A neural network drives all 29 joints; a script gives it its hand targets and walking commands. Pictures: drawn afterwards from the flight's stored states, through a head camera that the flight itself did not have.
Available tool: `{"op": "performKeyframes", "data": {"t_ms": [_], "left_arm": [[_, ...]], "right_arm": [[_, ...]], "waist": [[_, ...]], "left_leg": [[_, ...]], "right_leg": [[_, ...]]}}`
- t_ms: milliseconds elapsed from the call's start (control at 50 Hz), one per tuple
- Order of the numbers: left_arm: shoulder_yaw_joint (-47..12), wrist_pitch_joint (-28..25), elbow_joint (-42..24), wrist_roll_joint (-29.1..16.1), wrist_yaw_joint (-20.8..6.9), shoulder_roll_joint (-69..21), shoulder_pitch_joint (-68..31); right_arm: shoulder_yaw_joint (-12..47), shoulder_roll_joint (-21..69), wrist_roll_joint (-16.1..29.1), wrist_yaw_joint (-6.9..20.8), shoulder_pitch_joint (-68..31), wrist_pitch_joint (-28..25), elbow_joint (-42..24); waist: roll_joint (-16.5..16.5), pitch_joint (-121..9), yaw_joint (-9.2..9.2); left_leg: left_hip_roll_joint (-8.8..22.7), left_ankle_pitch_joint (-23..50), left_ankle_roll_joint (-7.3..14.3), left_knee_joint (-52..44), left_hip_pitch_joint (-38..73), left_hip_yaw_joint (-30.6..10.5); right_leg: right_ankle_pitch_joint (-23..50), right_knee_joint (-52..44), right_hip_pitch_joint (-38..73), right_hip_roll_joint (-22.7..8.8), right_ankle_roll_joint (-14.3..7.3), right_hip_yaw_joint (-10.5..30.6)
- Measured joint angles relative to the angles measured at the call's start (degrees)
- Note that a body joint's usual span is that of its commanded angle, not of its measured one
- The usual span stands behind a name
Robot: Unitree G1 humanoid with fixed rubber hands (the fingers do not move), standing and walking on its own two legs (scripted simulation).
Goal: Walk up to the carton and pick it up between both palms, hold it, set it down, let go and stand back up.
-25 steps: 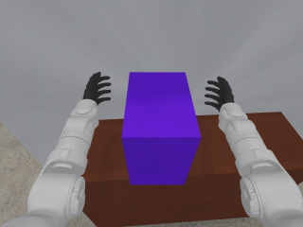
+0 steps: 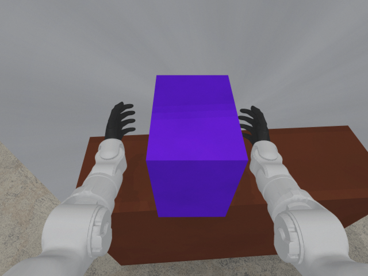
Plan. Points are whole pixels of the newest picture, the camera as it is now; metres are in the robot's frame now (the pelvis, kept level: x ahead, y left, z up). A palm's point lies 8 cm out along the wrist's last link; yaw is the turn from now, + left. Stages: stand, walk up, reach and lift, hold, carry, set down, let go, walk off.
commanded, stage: reach and lift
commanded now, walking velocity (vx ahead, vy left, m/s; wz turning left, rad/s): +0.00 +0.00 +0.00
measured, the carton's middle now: (192, 148) +0.43 -0.01 +0.02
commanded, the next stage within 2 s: none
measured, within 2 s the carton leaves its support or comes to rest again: neither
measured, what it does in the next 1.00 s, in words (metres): stands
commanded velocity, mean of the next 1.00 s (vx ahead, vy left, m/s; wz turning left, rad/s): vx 0.00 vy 0.00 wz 0.00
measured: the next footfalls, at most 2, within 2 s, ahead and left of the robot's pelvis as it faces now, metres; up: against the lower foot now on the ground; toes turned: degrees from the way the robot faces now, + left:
none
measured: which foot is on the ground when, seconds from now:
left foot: down 0.00-1.00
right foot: down 0.00-1.00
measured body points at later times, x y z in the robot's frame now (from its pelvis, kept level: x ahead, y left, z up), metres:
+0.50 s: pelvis +0.02 -0.01 +0.01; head +0.06 -0.01 +0.46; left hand +0.44 +0.14 +0.08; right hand +0.43 -0.14 +0.07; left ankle +0.01 +0.11 -0.74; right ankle +0.02 -0.09 -0.74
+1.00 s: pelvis +0.02 -0.01 +0.01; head +0.06 -0.01 +0.46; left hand +0.43 +0.13 +0.08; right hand +0.42 -0.14 +0.08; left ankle +0.01 +0.11 -0.74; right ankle +0.02 -0.09 -0.74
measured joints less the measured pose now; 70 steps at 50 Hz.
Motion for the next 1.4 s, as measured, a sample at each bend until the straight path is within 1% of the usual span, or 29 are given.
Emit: {"op": "performKeyframes", "data": {"t_ms": [80, 140, 200, 280, 300, 340, 400, 440, 500, 600, 680, 780, 1100, 1200, 1280, 1400], "left_arm": [[0.9, -0.6, -0.2, 0.9, 0.3, -0.7, -0.8], [3.4, -1.0, -0.4, 3.6, -0.5, -2.2, -1.0], [8.1, -0.8, -1.3, 8.8, -1.6, -4.5, -0.7], [16.3, 1.2, -6.7, 19.3, -2.5, -9.0, 0.9], [18.5, 1.9, -8.1, 21.7, -2.3, -10.0, 1.2], [21.7, 3.7, -10.3, 25.7, -2.4, -11.2, 1.4], [23.1, 6.4, -13.9, 29.5, -2.8, -12.6, 2.7], [22.9, 7.6, -15.3, 30.1, -3.4, -13.0, 3.7], [22.7, 8.5, -16.8, 30.3, -4.4, -13.4, 4.9], [23.0, 8.0, -18.7, 30.4, -5.5, -14.5, 6.4], [24.2, 8.3, -19.9, 31.6, -6.6, -15.0, 6.6], [24.0, 8.9, -22.7, 31.8, -8.0, -15.9, 7.7], [22.7, 10.3, -27.8, 31.9, -8.1, -17.5, 10.0], [22.9, 10.4, -28.0, 32.4, -8.2, -17.7, 9.9], [22.2, 11.2, -29.0, 31.9, -8.3, -17.8, 10.1], [22.4, 10.7, -28.2, 31.7, -8.2, -17.7, 10.1]], "right_arm": [[-1.9, 0.4, -2.4, -0.3, -0.3, -0.2, -0.3], [-3.1, 1.4, -4.6, -0.4, 0.4, -0.6, -1.7], [-6.5, 3.9, -9.1, -0.4, 1.5, -0.9, -3.9], [-15.2, 9.1, -19.0, -0.1, 2.8, -0.9, -8.4], [-17.2, 10.2, -21.6, -0.2, 3.2, -0.8, -9.6], [-20.5, 12.0, -25.9, -0.1, 3.9, -0.6, -11.7], [-23.3, 13.8, -28.9, 0.8, 5.0, 0.0, -14.1], [-24.0, 14.4, -29.9, 1.4, 5.8, 0.3, -15.2], [-23.8, 15.0, -30.0, 1.7, 6.9, 0.6, -16.6], [-23.3, 15.7, -30.3, 1.9, 9.1, 0.2, -18.7], [-25.2, 16.7, -32.8, 2.5, 9.3, 0.1, -19.8], [-25.8, 17.9, -34.1, 3.6, 10.7, 0.5, -23.2], [-25.3, 17.9, -34.2, 4.9, 11.6, -0.3, -24.4], [-25.4, 17.9, -34.2, 5.1, 11.7, -0.3, -24.6], [-24.8, 17.9, -33.4, 5.2, 11.8, 0.3, -25.3], [-25.1, 17.9, -33.9, 5.2, 11.9, 0.0, -24.9]], "waist": [[0.7, -0.7, 0.05], [0.9, -0.2, -0.01], [0.8, 0.6, -0.32], [0.4, 1.6, -0.85], [0.2, 1.8, -0.86], [-0.2, 2.3, -0.79], [-0.4, 3.0, -0.73], [-0.2, 3.6, -0.67], [-0.1, 5.4, -0.64], [-0.7, 6.0, -0.54], [-0.6, 7.8, -1.33], [-0.4, 9.5, -1.94], [-0.6, 10.4, -2.37], [-0.6, 10.8, -2.42], [-0.7, 10.9, -2.54], [-0.6, 10.2, -2.74]], "left_leg": [[0.0, -0.1, 0.1, 0.4, -1.4, -0.2], [0.1, 0.0, 0.1, 0.1, -0.9, -0.3], [0.1, 0.4, 0.0, -1.1, 0.3, -0.5], [0.0, 1.6, -0.1, -4.0, 2.6, -1.0], [-0.1, 2.0, -0.2, -4.9, 3.3, -1.0], [-0.1, 2.7, -0.2, -6.5, 4.8, -1.1], [-0.2, 3.3, -0.5, -8.3, 7.2, -1.5], [-0.2, 3.3, -0.6, -8.8, 8.7, -1.7], [-0.1, 2.9, -0.7, -9.0, 11.2, -2.0], [0.0, 2.7, -0.7, -9.4, 12.7, -2.3], [-0.1, 2.9, -0.9, -10.0, 14.6, -3.0], [-0.2, 3.0, -0.9, -10.5, 16.3, -3.6], [-0.5, 3.6, -0.8, -11.7, 17.7, -3.7], [-0.5, 3.5, -0.8, -11.7, 18.1, -3.8], [-0.6, 3.7, -0.7, -11.9, 17.8, -3.9], [-0.6, 3.9, -0.7, -12.1, 17.5, -4.1]], "right_leg": [[0.1, -0.1, -1.2, 0.0, 0.0, -0.2], [0.4, -0.9, -0.4, 0.2, 0.0, -0.2], [0.8, -2.3, 1.0, 0.2, 0.0, -0.4], [1.8, -5.0, 3.4, 0.2, -0.2, -0.8], [2.1, -5.7, 4.0, 0.2, -0.2, -0.8], [2.5, -7.0, 5.4, 0.2, -0.3, -0.9], [2.8, -8.4, 7.7, 0.2, -0.5, -1.2], [2.7, -9.1, 9.4, 0.3, -0.5, -1.4], [2.4, -9.4, 11.9, 0.4, -0.6, -1.6], [1.9, -9.2, 13.3, 0.4, -0.6, -1.9], [2.0, -10.2, 15.7, 0.4, -0.7, -2.5], [2.1, -11.2, 17.8, 0.4, -0.6, -3.1], [2.6, -12.5, 19.3, 0.2, -0.5, -3.2], [2.7, -12.8, 19.8, 0.2, -0.4, -3.3], [2.7, -12.8, 19.5, 0.1, -0.3, -3.4], [2.9, -13.1, 19.3, 0.0, -0.3, -3.6]]}}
